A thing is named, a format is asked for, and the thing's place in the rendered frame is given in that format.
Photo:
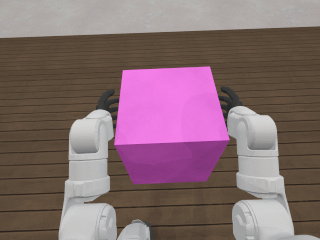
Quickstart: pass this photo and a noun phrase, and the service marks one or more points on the carton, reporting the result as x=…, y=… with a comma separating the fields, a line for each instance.
x=170, y=126

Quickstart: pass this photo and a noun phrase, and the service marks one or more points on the right robot forearm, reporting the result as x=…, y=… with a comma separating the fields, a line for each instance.
x=257, y=150

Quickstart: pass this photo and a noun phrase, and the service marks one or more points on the right robot upper arm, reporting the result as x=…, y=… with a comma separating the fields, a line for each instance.
x=263, y=219

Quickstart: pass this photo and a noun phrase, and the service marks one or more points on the left robot thigh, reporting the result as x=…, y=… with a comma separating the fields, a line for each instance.
x=135, y=231

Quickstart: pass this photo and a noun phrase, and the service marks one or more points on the right robot hand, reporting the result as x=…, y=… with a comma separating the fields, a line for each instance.
x=232, y=101

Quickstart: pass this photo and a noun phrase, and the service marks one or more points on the left robot forearm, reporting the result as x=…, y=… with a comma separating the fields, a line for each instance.
x=88, y=166

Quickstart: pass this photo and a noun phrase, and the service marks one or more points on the left robot hand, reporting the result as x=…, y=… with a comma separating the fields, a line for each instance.
x=103, y=104

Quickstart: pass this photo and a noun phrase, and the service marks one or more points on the left robot foot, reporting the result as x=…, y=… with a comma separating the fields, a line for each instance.
x=150, y=229

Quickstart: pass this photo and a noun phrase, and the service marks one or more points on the left robot upper arm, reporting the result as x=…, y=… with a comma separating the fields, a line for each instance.
x=89, y=221

